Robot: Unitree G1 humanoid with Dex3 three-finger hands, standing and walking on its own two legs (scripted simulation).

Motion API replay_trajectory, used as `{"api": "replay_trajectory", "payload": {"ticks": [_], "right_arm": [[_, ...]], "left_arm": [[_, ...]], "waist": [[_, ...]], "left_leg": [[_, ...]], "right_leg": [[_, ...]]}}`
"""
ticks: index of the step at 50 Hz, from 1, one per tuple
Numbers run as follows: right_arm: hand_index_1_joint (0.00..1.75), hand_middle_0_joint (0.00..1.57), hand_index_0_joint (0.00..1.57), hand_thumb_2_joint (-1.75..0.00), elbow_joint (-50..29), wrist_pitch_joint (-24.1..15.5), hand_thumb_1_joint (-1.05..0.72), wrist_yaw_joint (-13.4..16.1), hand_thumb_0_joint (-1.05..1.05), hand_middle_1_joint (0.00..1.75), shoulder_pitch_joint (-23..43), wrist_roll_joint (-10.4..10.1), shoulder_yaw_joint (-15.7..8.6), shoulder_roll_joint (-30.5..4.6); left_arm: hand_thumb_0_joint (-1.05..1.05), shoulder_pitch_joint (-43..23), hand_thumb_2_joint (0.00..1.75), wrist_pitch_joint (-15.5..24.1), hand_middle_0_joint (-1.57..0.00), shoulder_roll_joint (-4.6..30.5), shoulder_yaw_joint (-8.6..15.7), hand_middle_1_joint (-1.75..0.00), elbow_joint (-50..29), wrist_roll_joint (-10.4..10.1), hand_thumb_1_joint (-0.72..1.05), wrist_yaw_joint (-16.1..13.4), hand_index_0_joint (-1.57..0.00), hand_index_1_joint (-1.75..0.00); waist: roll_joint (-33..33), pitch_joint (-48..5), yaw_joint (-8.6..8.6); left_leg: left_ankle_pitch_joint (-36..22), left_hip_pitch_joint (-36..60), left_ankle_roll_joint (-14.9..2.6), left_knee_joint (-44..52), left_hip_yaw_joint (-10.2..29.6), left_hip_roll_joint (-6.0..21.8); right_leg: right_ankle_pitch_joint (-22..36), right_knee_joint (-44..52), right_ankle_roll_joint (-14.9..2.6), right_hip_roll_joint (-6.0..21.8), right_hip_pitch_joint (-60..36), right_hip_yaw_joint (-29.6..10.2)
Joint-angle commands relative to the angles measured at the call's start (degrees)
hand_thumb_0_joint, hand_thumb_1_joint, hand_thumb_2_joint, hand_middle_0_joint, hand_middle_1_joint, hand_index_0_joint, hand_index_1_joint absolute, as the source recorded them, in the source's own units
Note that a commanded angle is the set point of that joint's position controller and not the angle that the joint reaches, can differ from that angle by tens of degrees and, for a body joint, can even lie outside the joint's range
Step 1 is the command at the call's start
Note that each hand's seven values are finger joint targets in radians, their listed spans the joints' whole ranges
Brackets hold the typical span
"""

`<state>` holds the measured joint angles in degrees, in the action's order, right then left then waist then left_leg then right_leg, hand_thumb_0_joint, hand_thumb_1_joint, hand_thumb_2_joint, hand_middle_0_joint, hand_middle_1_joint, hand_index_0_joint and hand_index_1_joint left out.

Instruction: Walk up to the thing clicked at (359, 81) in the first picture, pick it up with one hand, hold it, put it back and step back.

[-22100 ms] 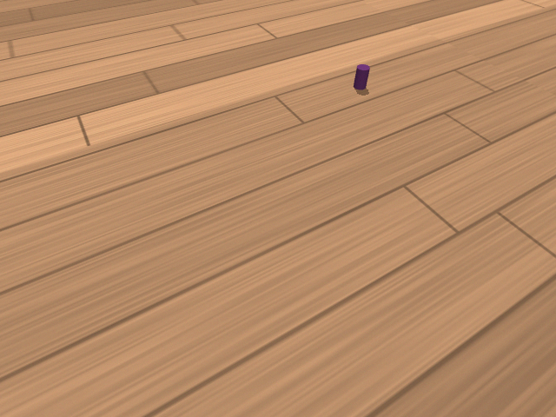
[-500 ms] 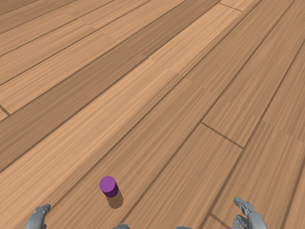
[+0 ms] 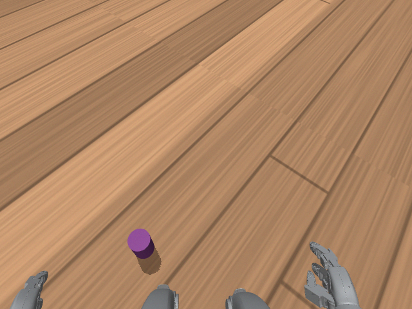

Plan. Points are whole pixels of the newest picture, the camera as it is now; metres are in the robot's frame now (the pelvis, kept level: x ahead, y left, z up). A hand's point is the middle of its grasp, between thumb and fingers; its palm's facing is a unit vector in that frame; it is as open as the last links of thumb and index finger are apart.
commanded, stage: go down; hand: left
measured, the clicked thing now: (141, 244) +0.39 +0.22 -0.62
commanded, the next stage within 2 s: approach in 1.98 s
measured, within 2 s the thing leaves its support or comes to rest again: neither
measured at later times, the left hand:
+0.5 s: hand (54, 278) +0.22 +0.34 -0.21, palm faces +0.18 -0.94 -0.29, open 17.1 cm
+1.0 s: hand (50, 261) +0.27 +0.39 -0.27, palm faces +0.22 -0.96 -0.17, open 17.1 cm
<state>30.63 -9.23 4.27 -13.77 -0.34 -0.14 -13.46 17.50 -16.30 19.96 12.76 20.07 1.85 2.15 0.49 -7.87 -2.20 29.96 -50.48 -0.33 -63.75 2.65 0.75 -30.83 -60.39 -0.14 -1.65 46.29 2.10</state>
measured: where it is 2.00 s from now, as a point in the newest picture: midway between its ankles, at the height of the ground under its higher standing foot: outside the picture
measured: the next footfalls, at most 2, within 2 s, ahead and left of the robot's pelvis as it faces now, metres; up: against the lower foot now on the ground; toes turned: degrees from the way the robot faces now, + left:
none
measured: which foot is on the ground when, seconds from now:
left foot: down 0.00-1.00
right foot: down 0.00-1.00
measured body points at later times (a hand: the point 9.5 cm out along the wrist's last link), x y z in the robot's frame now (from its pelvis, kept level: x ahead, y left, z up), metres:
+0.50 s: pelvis -0.07 -0.01 -0.14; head +0.09 +0.03 +0.27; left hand +0.21 +0.39 -0.19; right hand +0.13 -0.27 -0.23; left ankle +0.00 +0.11 -0.66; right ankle -0.02 -0.12 -0.66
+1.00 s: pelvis -0.09 -0.01 -0.24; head +0.11 +0.04 +0.16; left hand +0.25 +0.44 -0.25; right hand +0.07 -0.29 -0.35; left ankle +0.00 +0.11 -0.66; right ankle -0.02 -0.12 -0.66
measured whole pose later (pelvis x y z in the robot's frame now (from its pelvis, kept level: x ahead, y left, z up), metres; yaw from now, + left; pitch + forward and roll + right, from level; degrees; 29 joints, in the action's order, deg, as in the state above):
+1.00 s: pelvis -0.09 -0.01 -0.24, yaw -5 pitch +33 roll -6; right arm 39.7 -10.5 2.8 -5.7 2.1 3.2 -19.0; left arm -21.9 23.0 43.6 45.3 57.0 -10.1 33.6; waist -2.2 -8.1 -1.9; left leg 38.2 -111.2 0.6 -116.2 5.9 1.6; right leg -39.9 -113.2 -1.0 -2.9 106.6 5.6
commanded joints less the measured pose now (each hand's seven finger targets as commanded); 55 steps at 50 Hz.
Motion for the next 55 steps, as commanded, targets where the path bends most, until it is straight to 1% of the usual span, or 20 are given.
{"api": "replay_trajectory", "payload": {"ticks": [1, 8, 12, 13, 16, 18, 21, 23, 24, 25, 28, 33, 35, 37, 41, 45, 47, 51, 53, 55], "right_arm": [[0.3, 0.2, 0.2, -0.89, -7.4, -3.4, -0.86, 0.2, 0.0, 0.3, 0.1, -0.1, -4.0, -8.9], [0.3, 0.2, 0.2, -0.89, -7.2, -4.1, -0.89, -1.4, 0.0, 0.3, 1.0, 0.2, -4.3, -9.2], [0.3, 0.2, 0.2, -0.9, -5.0, -5.4, -0.92, -1.7, 0.0, 0.3, 2.7, 0.4, -4.5, -10.6], [0.3, 0.2, 0.2, -0.9, -5.3, -5.9, -0.93, -1.7, 0.0, 0.3, 3.7, 0.3, -4.6, -10.9], [0.3, 0.2, 0.2, -0.89, -4.2, -6.6, -0.89, -1.3, 0.0, 0.3, 3.5, 0.4, -4.7, -12.1], [0.3, 0.2, 0.2, -0.89, -3.3, -6.2, -0.88, -1.2, 0.0, 0.3, 3.2, 0.3, -4.7, -13.6], [0.3, 0.2, 0.2, -0.89, -2.6, -5.3, -0.89, -1.0, 0.0, 0.3, 3.1, 0.1, -4.1, -14.9], [0.3, 0.2, 0.2, -0.89, -1.9, -4.7, -0.89, -1.1, 0.0, 0.3, 3.0, -0.1, -3.8, -15.3], [0.3, 0.2, 0.2, -0.89, -0.9, -4.4, -0.89, -1.2, 0.0, 0.3, 2.2, 0.0, -3.5, -15.2], [0.3, 0.2, 0.2, -0.9, -1.8, -4.1, -0.89, -1.2, 0.0, 0.3, 3.0, 0.2, -3.3, -15.4], [0.3, 0.2, 0.2, -0.89, -0.6, -3.6, -0.88, -1.2, 0.0, 0.3, 3.3, 0.2, -3.1, -15.4], [0.3, 0.2, 0.2, -0.89, 1.7, -3.4, -0.88, -1.2, 0.0, 0.3, 2.8, 0.5, -2.7, -15.5], [0.3, 0.2, 0.2, -0.89, 2.4, -3.5, -0.88, -1.3, 0.0, 0.3, 2.7, 0.8, -2.2, -15.6], [0.3, 0.2, 0.2, -0.89, 3.5, -3.6, -0.88, -1.1, 0.0, 0.3, 2.2, 1.1, -2.1, -15.6], [0.3, 0.2, 0.2, -0.9, 4.5, -3.7, -0.88, -0.8, 0.0, 0.3, 1.7, 1.7, -1.8, -16.9], [0.3, 0.2, 0.2, -0.9, 5.6, -3.5, -0.88, -0.6, 0.0, 0.3, 1.0, 2.0, -1.3, -17.9], [0.3, 0.2, 0.2, -0.9, 4.9, -3.2, -0.88, -0.5, 0.0, 0.3, 1.7, 2.0, -1.4, -18.6], [0.3, 0.2, 0.2, -0.9, 5.5, -2.9, -0.89, -0.5, 0.0, 0.3, 1.8, 1.9, -1.0, -18.6], [0.3, 0.2, 0.2, -0.9, 4.8, -2.9, -0.88, -0.5, 0.0, 0.3, 3.1, 1.9, -0.7, -18.6], [0.3, 0.2, 0.2, -0.9, 5.2, -2.9, -0.89, -0.5, 0.0, 0.3, 2.7, 2.0, -0.6, -18.7]], "left_arm": [[0.0, 2.1, 0.14, 4.8, -0.07, 11.6, 7.5, -0.15, -6.7, -0.6, -0.44, -0.2, -0.08, -0.14], [0.0, 4.0, 0.12, 12.1, -0.06, 14.4, 13.1, -0.14, -3.6, -3.2, -0.42, 3.3, -0.08, -0.13], [0.0, -11.9, 0.09, 21.0, -0.07, 19.1, 16.6, -0.13, 1.6, -4.5, -0.47, 6.3, -0.09, -0.11], [0.0, -16.8, 0.11, 23.7, -0.07, 19.6, 16.3, -0.15, 1.8, -5.1, -0.48, 7.5, -0.09, -0.13], [0.0, -21.3, 0.1, 29.8, -0.08, 22.0, 17.5, -0.17, 4.0, -6.9, -0.59, 10.9, -0.1, -0.15], [0.0, -23.3, 0.05, 32.0, -0.06, 25.2, 18.7, -0.07, 5.4, -7.2, -0.5, 13.0, -0.07, -0.06], [0.0, -25.0, 0.05, 33.4, -0.05, 30.8, 24.2, -0.06, 10.7, -8.6, -0.51, 14.8, -0.06, -0.04], [0.0, -25.8, 0.05, 34.0, -0.04, 32.8, 27.5, -0.06, 11.8, -9.8, -0.51, 15.5, -0.06, -0.05], [0.0, -24.3, 0.06, 33.8, -0.04, 31.5, 27.5, -0.06, 14.7, -10.2, -0.47, 16.1, -0.05, -0.05], [0.0, -24.3, 0.08, 33.9, -0.03, 33.0, 29.0, -0.06, 13.9, -10.6, -0.46, 16.7, -0.05, -0.05], [0.0, -25.9, 0.07, 33.8, -0.03, 34.0, 29.6, -0.06, 18.1, -11.1, -0.49, 19.2, -0.04, -0.05], [0.0, -35.1, 0.09, 37.5, -0.01, 36.0, 31.7, -0.07, 22.0, -12.9, -0.48, 23.4, -0.03, -0.05], [0.0, -37.1, 0.1, 39.7, 0.0, 39.9, 33.7, -0.07, 23.0, -13.0, -0.43, 24.6, -0.03, -0.04], [0.0, -39.3, 0.09, 41.3, -0.01, 39.6, 33.1, -0.07, 25.5, -13.1, -0.42, 26.2, -0.03, -0.05], [0.0, -44.6, 0.1, 43.3, -0.01, 44.1, 35.1, -0.08, 25.1, -13.8, -0.42, 28.8, -0.03, -0.06], [0.0, -44.1, 0.1, 43.2, -0.02, 46.0, 36.9, -0.09, 27.7, -14.3, -0.49, 30.7, -0.04, -0.07], [0.0, -44.6, 0.1, 42.9, -0.02, 48.9, 38.9, -0.1, 26.3, -14.0, -0.5, 31.0, -0.05, -0.07], [0.0, -43.9, 0.09, 41.8, -0.02, 47.0, 38.9, -0.11, 27.8, -14.7, -0.55, 31.8, -0.05, -0.08], [0.0, -45.3, 0.1, 42.0, -0.02, 49.4, 40.3, -0.11, 26.4, -14.9, -0.53, 31.7, -0.05, -0.09], [0.0, -45.1, 0.1, 41.8, -0.02, 48.6, 39.9, -0.11, 27.7, -15.0, -0.52, 31.9, -0.05, -0.08]], "waist": [[4.7, -12.2, 0.63], [4.0, -14.8, 1.87], [3.7, -12.7, -0.05], [3.6, -13.3, -0.77], [5.9, -16.9, -0.43], [8.3, -20.6, 0.52], [9.8, -24.3, 3.29], [9.5, -29.2, 4.82], [9.1, -30.6, 5.14], [8.4, -32.1, 5.87], [6.7, -32.3, 5.31], [4.3, -29.7, 2.88], [3.7, -29.3, 3.28], [4.1, -28.2, 2.37], [7.5, -31.9, 2.62], [10.1, -34.5, 3.91], [12.3, -36.4, 5.1], [11.9, -33.5, 4.55], [12.3, -33.2, 5.15], [11.2, -32.3, 4.26]], "left_leg": [[-23.9, 8.4, -0.72, 3.9, 0.0, 0.1], [-19.2, 0.4, -1.18, -2.6, -0.6, -0.5], [-6.1, -11.1, -1.47, -9.3, -0.8, -0.5], [-1.6, -14.2, -1.57, -11.0, -0.6, -0.5], [5.7, -16.0, -1.0, -12.3, 0.9, 0.2], [5.9, -14.9, -0.4, -12.8, 2.4, 0.7], [5.2, -16.8, -0.1, -15.5, 3.0, 0.7], [0.3, -15.9, -0.29, -18.0, 3.1, 0.6], [-3.6, -15.4, -0.35, -19.4, 2.8, 0.4], [-5.9, -16.5, -0.6, -20.9, 2.2, 0.0], [-9.3, -20.1, -1.06, -24.4, 1.1, -0.1], [-5.8, -29.0, -1.66, -30.1, 1.3, 0.1], [-4.2, -32.4, -1.89, -31.9, 0.7, 0.2], [-0.9, -34.1, -1.72, -32.6, 0.9, 0.3], [0.3, -32.8, -1.22, -34.5, 0.8, 0.7], [-0.8, -31.3, -0.86, -35.4, 1.4, 1.1], [-2.0, -30.0, -0.64, -35.3, 1.9, 1.3], [-2.2, -32.0, -0.46, -36.2, 3.2, 1.6], [-0.9, -34.5, -0.63, -37.1, 2.8, 1.6], [-0.9, -35.5, -0.71, -37.9, 2.9, 1.7]], "right_leg": [[19.5, 2.1, -1.26, -0.1, -0.4, 0.3], [17.1, -3.8, -1.31, 0.1, 5.0, -0.4], [6.2, -10.7, -1.4, 0.3, 17.2, -1.0], [2.0, -12.1, -1.31, 0.4, 20.6, -1.5], [-5.1, -15.3, -1.28, 0.5, 25.3, -2.9], [-4.7, -18.7, -1.4, 0.3, 28.8, -2.0], [-4.5, -22.7, -1.61, 0.2, 32.5, -1.4], [-1.5, -25.0, -1.94, -0.1, 33.4, -0.7], [0.5, -25.8, -2.23, -0.2, 33.5, -0.4], [1.9, -26.1, -2.36, -0.2, 32.6, -0.5], [4.6, -27.4, -2.46, -0.6, 32.8, -0.4], [2.7, -31.5, -2.23, -0.9, 38.0, 0.2], [1.6, -32.1, -1.99, -0.9, 37.5, -0.7], [-1.5, -33.2, -2.11, -1.1, 40.2, -0.4], [-2.5, -35.6, -2.29, -1.2, 42.8, -0.3], [-1.6, -39.1, -2.76, -1.5, 45.5, 1.5], [-0.4, -40.7, -2.96, -1.5, 46.3, 2.2], [-0.1, -43.5, -3.01, -1.5, 50.0, 3.4], [-0.7, -44.5, -3.0, -1.6, 50.0, 3.3], [-0.6, -45.1, -2.94, -1.7, 50.6, 3.6]]}}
